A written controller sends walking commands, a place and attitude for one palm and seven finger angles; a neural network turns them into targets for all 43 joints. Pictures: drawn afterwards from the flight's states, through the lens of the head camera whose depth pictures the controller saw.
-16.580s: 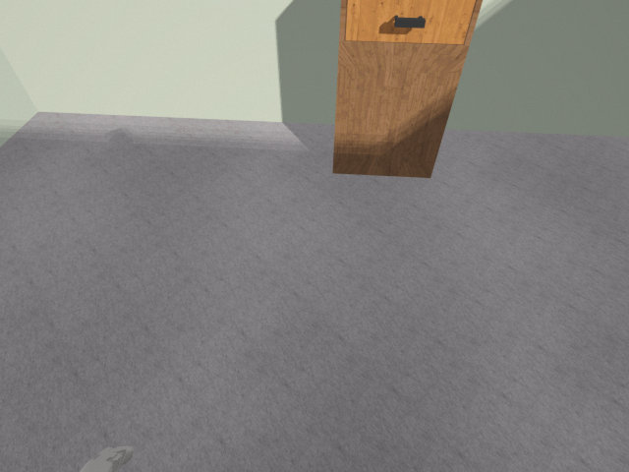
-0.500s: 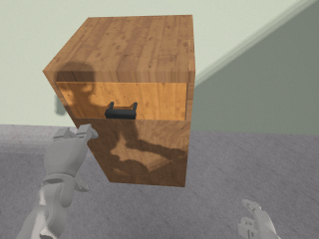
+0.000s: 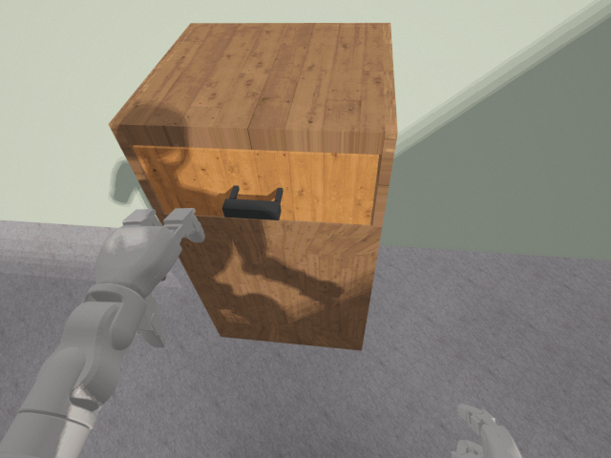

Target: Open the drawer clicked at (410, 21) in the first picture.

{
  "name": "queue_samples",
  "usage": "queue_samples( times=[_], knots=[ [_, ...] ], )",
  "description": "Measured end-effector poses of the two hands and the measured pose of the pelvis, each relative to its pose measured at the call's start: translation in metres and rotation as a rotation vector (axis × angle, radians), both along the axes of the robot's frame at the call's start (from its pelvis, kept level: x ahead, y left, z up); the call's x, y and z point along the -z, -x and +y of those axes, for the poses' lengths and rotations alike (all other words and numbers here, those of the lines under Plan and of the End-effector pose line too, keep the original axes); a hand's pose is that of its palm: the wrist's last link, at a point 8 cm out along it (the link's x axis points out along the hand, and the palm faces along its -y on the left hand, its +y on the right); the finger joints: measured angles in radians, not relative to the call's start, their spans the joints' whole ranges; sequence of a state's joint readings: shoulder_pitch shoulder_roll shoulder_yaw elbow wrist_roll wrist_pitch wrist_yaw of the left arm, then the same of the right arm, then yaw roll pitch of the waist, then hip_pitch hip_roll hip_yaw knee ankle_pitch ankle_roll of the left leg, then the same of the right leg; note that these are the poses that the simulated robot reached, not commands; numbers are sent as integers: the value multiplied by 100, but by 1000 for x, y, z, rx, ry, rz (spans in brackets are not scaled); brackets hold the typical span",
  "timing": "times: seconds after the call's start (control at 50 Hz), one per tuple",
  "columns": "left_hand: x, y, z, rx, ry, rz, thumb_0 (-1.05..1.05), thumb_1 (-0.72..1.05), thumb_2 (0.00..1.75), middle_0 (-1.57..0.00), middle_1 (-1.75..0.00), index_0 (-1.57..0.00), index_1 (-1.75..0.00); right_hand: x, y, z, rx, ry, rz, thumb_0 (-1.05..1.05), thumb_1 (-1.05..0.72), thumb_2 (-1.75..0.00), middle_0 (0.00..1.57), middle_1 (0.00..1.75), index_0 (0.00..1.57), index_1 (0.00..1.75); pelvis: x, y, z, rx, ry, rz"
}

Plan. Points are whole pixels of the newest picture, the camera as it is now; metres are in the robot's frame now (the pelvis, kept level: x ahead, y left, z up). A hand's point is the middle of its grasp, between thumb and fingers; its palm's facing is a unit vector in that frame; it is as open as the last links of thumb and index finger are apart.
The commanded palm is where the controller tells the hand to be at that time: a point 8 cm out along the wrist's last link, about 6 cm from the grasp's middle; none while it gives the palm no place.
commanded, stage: raise the hand with hooked fingers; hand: left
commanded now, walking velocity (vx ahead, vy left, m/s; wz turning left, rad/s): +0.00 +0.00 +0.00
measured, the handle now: (254, 200) +0.55 +0.18 -0.02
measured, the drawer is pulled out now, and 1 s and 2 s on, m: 0.00 0.00 0.00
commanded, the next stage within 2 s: move the hooked fingers above the handle in 0.16 s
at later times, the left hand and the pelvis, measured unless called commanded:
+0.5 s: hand (176, 271) +0.31 +0.22 +0.08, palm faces +0.01 -0.07 -1.00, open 13.8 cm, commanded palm +0.30 +0.23 +0.14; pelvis -0.01 -0.02 +0.00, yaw +0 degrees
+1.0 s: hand (211, 234) +0.39 +0.20 +0.07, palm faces +0.05 -0.04 -1.00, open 13.8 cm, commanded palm +0.36 +0.20 +0.12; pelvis +0.02 -0.03 -0.01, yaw -1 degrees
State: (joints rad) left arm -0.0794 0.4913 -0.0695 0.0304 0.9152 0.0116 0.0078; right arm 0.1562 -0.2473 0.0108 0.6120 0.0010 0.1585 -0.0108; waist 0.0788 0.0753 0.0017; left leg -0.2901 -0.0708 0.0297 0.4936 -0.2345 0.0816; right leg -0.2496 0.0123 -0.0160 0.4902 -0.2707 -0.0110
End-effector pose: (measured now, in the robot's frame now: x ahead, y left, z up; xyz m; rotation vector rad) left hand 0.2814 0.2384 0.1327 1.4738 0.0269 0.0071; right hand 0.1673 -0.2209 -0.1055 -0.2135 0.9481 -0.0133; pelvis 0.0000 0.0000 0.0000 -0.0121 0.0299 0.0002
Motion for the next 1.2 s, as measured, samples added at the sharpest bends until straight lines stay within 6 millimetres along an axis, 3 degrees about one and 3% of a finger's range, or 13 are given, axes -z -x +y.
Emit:
queue_samples(
  times=[0.22, 0.36, 0.5, 0.66, 0.8, 0.9, 1.1, 1.2],
  knots=[
    [-12, 10, 8, -68, -23, -109, -1, -49, 30, -32, -120, -32, -120, 6, 6, -8, 5, -8, 14, 1, -91, -90, 20, 30, 20, 30, 1, 9, -6, -8, -5, 6],
    [-2, 7, -9, -53, -17, -29, -1, -50, 30, -32, -120, -32, -120, 0, -4, -7, 2, -21, -35, 1, -91, -90, 20, 30, 20, 30, 0, 8, -13, -7, -9, -4],
    [4, -12, -15, -12, -30, -24, 0, -50, 30, -33, -120, -33, -120, -3, -5, -18, 15, 5, -43, 1, -91, -90, 20, 30, 20, 30, 1, 8, -22, -6, -11, 5],
    [3, -39, -15, -45, -43, -28, -1, -49, 30, -32, -120, -32, -120, 7, 6, -39, 57, 26, 13, 1, -91, -90, 20, 30, 20, 30, 2, 0, -27, -5, -12, 42],
    [14, -58, -34, 6, -33, -2, -1, -49, 30, -32, -120, -32, -120, 15, 17, -52, 103, 35, 64, 1, -91, -90, 20, 30, 20, 30, 4, -9, -29, 4, -16, 70],
    [14, -69, -46, 35, -35, -43, 0, -49, 30, -32, -120, -32, -120, 18, 20, -56, 131, 30, 82, 1, -91, -90, 20, 30, 20, 30, 6, -15, -30, 13, -19, 87],
    [17, -90, -39, -67, -60, -27, 0, -49, 30, -32, -120, -32, -120, 22, 15, -56, 144, 5, 92, 1, -91, -90, 20, 30, 20, 30, 7, -22, -32, 11, -21, 107],
    [25, -96, -51, -26, -55, 14, -1, -49, 30, -32, -120, -32, -120, 21, 11, -57, 140, 16, 87, 1, -91, -90, 20, 30, 20, 30, 8, -23, -33, 2, -20, 109]
  ],
)
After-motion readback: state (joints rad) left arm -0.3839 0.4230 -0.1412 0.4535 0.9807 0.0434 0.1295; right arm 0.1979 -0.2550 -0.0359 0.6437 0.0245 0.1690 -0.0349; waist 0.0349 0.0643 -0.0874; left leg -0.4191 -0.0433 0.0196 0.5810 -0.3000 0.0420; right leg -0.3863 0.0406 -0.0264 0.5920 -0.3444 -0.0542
